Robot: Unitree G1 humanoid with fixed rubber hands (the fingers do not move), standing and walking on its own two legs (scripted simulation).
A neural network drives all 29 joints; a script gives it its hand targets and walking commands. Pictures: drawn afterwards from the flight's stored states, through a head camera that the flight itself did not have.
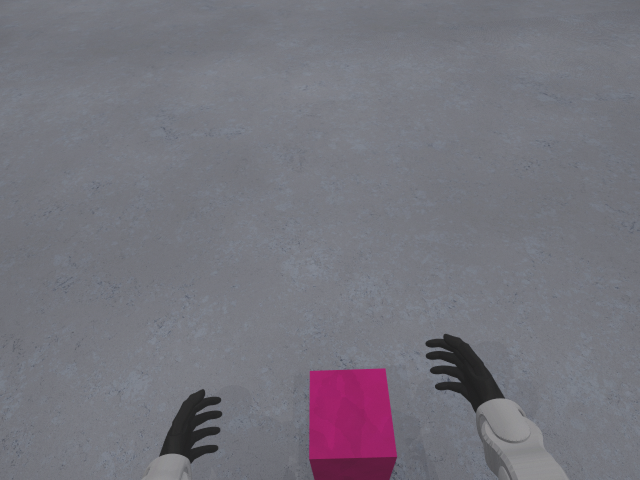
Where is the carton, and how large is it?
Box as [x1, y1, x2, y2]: [309, 368, 396, 479]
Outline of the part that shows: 384,368 310,371 309,459 314,479 389,478 396,458 396,452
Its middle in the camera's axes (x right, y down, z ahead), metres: +0.08 +0.51 +1.05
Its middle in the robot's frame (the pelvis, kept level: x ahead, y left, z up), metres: +0.41 +0.02 -0.64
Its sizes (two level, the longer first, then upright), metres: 0.210 0.200 0.250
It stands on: the floor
